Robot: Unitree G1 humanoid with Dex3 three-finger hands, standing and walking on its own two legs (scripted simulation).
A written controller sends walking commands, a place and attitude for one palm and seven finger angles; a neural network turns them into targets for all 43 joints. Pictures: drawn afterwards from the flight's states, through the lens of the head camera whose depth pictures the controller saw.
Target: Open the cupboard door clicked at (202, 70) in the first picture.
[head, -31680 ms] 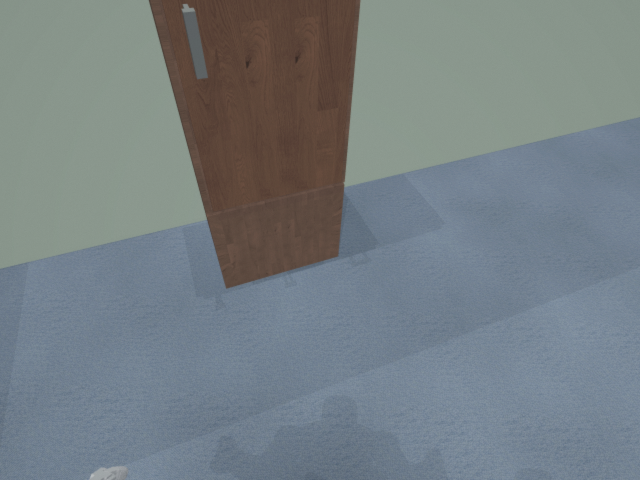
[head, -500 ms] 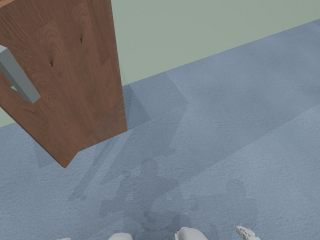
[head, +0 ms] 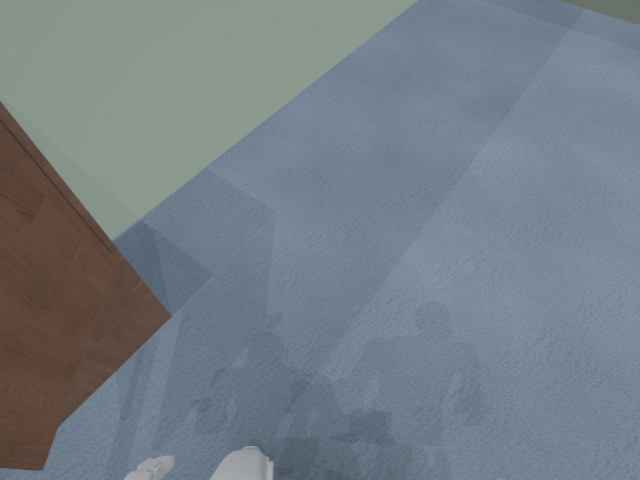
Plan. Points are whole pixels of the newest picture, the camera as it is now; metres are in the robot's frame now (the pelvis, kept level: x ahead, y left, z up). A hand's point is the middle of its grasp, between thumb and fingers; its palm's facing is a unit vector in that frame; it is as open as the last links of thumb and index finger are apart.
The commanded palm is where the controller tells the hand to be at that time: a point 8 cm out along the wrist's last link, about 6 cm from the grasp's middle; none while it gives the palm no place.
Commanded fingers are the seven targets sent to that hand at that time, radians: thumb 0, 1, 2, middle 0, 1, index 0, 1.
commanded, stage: walk to a spot facing it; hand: left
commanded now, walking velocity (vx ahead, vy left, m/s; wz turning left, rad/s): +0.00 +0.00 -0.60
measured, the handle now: out of the picture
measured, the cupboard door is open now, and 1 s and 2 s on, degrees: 36 36 36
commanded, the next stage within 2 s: turn to face it in 1.68 s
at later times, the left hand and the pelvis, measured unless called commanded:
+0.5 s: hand (222, 424) +0.20 +0.15 -0.16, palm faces -0.27 -0.92 -0.27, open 7.4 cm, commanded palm none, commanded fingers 0.00 0.90 0.90 -0.20 -0.30 -0.20 -0.30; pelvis +0.04 -0.02 -0.01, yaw -17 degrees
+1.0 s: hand (265, 343) +0.33 +0.10 -0.17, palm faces -0.52 -0.84 -0.17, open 7.4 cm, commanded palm none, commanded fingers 0.00 0.90 0.90 -0.20 -0.30 -0.20 -0.30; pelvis +0.18 -0.04 +0.00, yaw -35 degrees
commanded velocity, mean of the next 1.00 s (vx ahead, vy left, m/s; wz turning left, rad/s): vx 0.17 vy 0.00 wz -0.60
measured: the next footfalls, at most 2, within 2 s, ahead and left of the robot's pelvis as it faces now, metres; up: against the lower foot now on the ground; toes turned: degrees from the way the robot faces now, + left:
left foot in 0.08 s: +0.07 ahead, +0.14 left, +0.00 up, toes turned +0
right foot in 0.42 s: +0.05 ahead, -0.12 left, +0.00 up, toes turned -20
